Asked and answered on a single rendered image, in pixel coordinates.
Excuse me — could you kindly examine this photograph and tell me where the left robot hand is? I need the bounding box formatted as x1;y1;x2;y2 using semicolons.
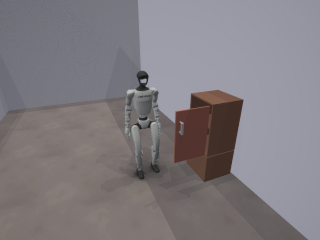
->
157;122;162;135

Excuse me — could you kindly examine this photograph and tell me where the left robot forearm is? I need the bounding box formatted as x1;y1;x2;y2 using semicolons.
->
153;107;160;123

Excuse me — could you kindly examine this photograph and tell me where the handle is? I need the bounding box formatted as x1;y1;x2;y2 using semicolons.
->
179;121;184;136

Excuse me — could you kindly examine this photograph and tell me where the right robot forearm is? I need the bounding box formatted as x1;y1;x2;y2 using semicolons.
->
125;106;131;128

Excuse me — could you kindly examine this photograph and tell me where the right robot hand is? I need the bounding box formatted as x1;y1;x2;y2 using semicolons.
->
124;127;132;141

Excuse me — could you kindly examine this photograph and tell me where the left robot upper arm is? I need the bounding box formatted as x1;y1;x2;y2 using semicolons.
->
150;87;159;108

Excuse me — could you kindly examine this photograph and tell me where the cupboard door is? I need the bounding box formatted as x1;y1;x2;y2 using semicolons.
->
174;106;210;163

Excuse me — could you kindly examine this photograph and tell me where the right robot upper arm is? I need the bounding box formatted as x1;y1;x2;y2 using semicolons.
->
125;89;135;111

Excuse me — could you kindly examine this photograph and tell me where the robot right shin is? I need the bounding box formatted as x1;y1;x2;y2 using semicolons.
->
135;151;143;171

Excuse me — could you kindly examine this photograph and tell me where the left robot thigh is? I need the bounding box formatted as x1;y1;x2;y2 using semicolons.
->
149;121;160;153

